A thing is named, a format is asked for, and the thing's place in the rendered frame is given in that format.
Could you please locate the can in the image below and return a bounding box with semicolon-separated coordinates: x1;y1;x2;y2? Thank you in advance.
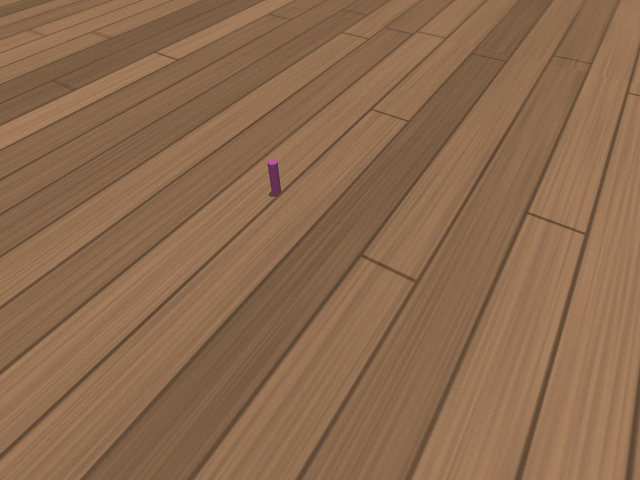
267;159;281;195

